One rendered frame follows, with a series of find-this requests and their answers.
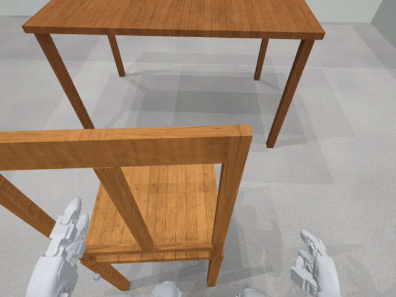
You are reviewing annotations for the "left robot hand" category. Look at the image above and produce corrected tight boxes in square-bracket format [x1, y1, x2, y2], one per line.
[24, 196, 89, 297]

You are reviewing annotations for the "chair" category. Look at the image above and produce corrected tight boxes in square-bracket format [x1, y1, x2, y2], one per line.
[0, 124, 252, 291]

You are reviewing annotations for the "right robot hand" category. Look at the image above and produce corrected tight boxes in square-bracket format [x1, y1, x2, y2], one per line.
[291, 230, 341, 297]

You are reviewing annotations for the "table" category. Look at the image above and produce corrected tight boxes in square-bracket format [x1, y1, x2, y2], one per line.
[22, 0, 325, 148]

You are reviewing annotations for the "robot left thigh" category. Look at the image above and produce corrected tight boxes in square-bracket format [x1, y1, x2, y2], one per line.
[148, 283, 182, 297]

